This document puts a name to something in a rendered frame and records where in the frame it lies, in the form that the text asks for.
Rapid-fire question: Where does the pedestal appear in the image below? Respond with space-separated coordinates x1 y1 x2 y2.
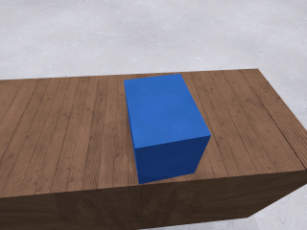
0 68 307 230

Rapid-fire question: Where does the carton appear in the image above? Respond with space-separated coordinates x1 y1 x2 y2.
124 73 211 185

